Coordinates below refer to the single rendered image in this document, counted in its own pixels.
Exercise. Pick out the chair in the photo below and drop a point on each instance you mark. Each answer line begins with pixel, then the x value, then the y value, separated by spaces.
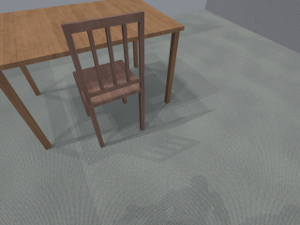
pixel 108 82

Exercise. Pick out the table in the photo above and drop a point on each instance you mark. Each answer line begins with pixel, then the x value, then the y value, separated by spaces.
pixel 36 35

